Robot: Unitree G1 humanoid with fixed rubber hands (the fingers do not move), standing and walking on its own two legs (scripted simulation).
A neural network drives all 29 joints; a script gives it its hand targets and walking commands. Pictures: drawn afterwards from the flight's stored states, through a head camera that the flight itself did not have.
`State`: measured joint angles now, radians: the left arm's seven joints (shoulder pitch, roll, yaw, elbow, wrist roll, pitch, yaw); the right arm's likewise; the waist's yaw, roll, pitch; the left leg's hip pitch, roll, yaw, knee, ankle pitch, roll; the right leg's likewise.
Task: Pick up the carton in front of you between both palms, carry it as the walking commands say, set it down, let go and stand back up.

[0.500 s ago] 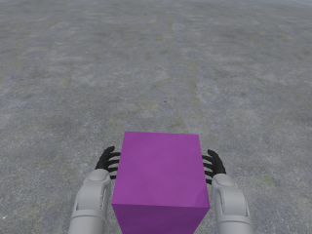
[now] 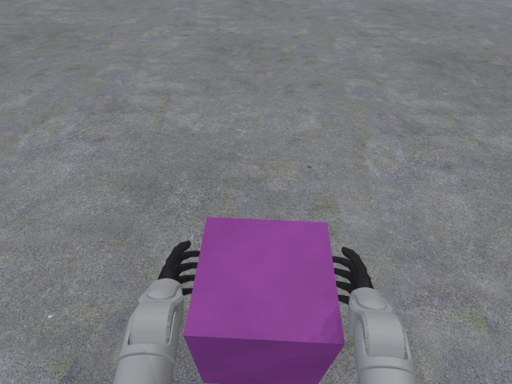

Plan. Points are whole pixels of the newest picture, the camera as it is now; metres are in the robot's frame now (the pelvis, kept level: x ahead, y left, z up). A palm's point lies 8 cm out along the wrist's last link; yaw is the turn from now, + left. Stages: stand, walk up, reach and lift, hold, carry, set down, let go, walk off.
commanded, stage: hold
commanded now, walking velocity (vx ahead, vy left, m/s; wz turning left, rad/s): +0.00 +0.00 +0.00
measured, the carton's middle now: (262, 306) +0.30 +0.00 -0.06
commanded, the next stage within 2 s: set down in 0.70 s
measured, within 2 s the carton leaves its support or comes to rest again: neither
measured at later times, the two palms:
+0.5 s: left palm (188, 287) +0.27 +0.11 +0.05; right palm (379, 280) +0.30 -0.18 +0.04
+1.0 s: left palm (189, 271) +0.32 +0.12 +0.02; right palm (362, 270) +0.34 -0.17 +0.02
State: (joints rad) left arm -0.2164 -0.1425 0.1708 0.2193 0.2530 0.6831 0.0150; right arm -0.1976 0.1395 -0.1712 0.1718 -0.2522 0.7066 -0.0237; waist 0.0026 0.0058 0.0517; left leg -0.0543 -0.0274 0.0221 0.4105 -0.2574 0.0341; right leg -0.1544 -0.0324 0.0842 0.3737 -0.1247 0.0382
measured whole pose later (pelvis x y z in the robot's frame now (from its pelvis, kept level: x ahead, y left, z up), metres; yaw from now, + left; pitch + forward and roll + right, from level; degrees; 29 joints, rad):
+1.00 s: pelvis +0.00 -0.03 +0.00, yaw +5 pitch -2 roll +0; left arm -0.47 -0.22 0.42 0.49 0.40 0.58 0.01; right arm -0.47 0.17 -0.43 0.47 -0.42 0.59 0.05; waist -0.04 0.04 0.04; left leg -0.18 -0.04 -0.11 0.50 -0.28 -0.01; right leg -0.24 0.01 0.07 0.47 -0.19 0.02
